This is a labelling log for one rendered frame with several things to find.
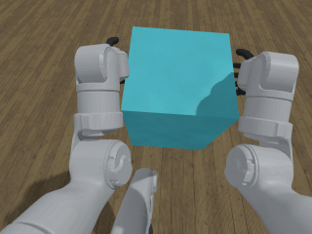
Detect robot left forearm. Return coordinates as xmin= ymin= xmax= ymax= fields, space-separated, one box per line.
xmin=68 ymin=43 xmax=130 ymax=172

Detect left robot hand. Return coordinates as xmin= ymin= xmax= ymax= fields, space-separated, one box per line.
xmin=105 ymin=37 xmax=126 ymax=84

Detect left robot upper arm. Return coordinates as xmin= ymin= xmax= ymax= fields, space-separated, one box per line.
xmin=0 ymin=138 xmax=133 ymax=234

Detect right robot upper arm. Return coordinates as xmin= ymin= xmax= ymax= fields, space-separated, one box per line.
xmin=224 ymin=143 xmax=312 ymax=234

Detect robot left thigh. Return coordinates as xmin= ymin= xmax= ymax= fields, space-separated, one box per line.
xmin=110 ymin=168 xmax=158 ymax=234

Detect right robot hand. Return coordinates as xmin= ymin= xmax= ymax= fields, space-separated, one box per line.
xmin=233 ymin=49 xmax=254 ymax=96

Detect carton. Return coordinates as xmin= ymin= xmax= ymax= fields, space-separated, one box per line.
xmin=121 ymin=26 xmax=240 ymax=150

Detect robot right forearm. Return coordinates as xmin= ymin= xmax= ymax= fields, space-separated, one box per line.
xmin=237 ymin=51 xmax=299 ymax=169

